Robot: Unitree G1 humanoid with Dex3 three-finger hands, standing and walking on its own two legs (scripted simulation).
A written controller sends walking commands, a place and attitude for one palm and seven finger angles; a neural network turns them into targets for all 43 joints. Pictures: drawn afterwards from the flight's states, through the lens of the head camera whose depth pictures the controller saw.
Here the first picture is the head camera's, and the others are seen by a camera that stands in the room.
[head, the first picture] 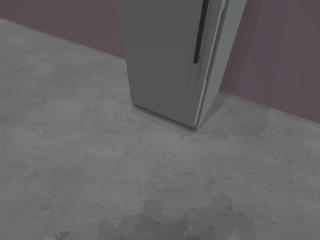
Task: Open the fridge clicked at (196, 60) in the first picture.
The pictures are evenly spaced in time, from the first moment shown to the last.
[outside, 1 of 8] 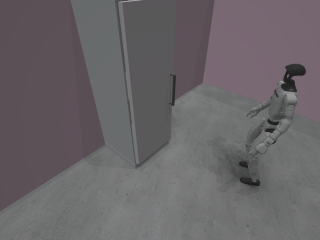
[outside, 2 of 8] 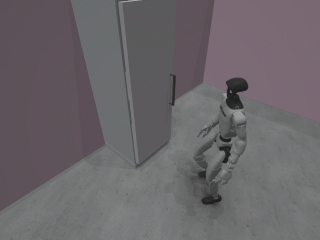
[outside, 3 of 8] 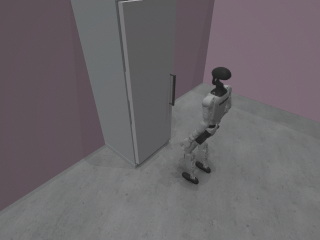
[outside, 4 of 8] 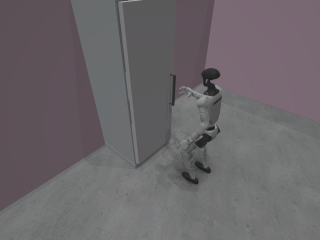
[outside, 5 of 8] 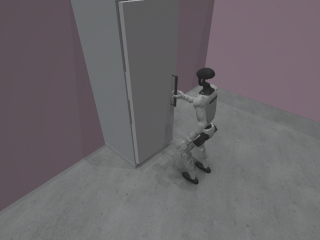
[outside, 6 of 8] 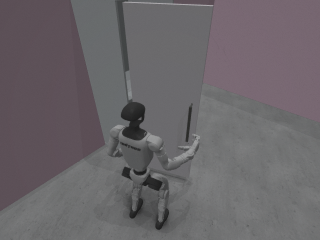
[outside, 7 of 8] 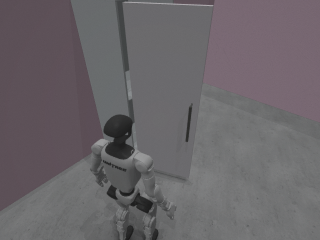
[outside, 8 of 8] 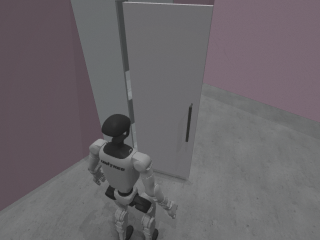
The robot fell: no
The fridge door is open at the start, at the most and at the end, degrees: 0 76 67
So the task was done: yes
